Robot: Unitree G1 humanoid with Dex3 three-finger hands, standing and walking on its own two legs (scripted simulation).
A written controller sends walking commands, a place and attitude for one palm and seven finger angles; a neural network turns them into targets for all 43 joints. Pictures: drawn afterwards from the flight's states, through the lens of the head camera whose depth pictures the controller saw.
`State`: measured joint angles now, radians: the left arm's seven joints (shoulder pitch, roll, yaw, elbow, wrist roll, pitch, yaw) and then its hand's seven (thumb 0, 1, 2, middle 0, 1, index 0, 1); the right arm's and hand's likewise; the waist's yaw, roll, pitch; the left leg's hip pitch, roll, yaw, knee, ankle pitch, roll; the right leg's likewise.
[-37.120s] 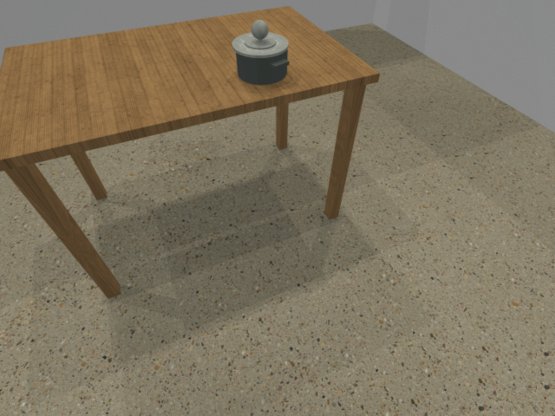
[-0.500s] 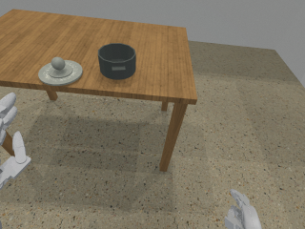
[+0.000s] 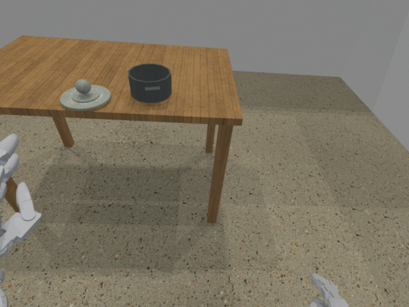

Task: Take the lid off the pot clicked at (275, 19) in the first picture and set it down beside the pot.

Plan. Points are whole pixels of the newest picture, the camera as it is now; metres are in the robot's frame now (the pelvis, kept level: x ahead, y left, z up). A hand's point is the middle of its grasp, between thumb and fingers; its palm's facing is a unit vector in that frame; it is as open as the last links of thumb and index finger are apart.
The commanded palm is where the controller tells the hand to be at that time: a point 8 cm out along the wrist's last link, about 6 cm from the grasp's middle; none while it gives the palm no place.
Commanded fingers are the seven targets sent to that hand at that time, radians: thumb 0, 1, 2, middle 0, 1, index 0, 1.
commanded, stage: stop stepping back and stand still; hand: left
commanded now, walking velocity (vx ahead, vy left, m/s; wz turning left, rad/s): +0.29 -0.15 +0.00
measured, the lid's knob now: (83, 86) +0.82 +0.44 +0.03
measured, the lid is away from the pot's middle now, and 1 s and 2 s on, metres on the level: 0.24 0.24 0.24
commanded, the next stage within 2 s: let the arm hang, fingers relaxed in 1.26 s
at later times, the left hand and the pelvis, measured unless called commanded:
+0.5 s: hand (99, 258) +0.22 +0.20 +0.00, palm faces +0.24 -0.90 -0.37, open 7.4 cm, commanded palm none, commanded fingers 0.00 0.90 0.90 -0.20 -0.30 -0.20 -0.30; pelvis +0.03 -0.03 +0.00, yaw +6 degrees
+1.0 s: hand out of the picture +0.06 +0.20 -0.16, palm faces +0.10 -0.96 -0.27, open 7.3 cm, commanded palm none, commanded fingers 0.00 0.90 0.90 -0.20 -0.30 -0.20 -0.30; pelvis +0.06 +0.00 +0.01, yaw +4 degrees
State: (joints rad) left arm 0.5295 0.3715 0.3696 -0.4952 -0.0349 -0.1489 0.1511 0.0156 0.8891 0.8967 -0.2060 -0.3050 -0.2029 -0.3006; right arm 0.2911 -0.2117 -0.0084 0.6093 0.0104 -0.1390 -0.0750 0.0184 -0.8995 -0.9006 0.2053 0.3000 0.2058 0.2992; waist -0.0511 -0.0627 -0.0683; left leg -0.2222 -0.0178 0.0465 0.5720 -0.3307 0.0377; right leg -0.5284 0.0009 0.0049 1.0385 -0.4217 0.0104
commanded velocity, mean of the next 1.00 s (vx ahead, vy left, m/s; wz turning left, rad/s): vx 0.03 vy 0.02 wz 0.00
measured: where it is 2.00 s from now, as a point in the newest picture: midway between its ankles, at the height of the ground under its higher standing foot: outside the picture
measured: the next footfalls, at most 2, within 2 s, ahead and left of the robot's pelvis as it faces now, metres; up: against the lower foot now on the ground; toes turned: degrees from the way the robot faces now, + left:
right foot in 0.22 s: +0.05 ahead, -0.13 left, +0.00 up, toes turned -3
left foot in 0.54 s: +0.08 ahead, +0.11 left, +0.00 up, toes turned +10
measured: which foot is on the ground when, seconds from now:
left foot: down 0.00-0.22, up 0.24-0.52, down 0.54-1.00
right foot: up 0.00-0.20, down 0.22-1.00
